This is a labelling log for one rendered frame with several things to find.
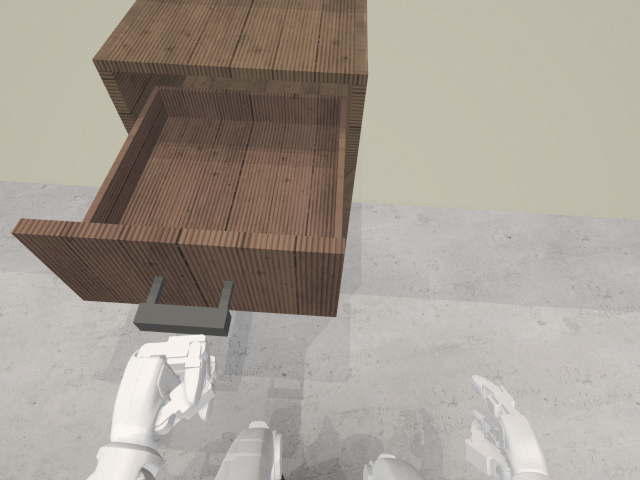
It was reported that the robot right hand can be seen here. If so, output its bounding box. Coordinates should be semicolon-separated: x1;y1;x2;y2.
465;375;549;480

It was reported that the robot left thigh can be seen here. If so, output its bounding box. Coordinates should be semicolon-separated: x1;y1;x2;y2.
215;428;282;480

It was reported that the drawer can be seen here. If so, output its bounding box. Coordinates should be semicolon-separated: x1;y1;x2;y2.
11;86;347;317

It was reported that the left robot forearm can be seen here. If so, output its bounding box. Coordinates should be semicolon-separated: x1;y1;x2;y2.
87;443;162;480

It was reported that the robot left hand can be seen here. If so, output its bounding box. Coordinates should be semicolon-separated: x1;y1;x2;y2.
110;334;219;450

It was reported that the cabinet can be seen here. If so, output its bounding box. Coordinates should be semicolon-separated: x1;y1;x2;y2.
92;0;368;309

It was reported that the handle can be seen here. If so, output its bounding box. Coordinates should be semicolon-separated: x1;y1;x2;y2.
133;276;234;337

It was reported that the robot thigh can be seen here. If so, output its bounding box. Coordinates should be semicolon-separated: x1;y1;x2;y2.
363;458;426;480
215;428;282;480

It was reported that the robot right thigh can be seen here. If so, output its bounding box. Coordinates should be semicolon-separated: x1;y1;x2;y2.
363;458;426;480

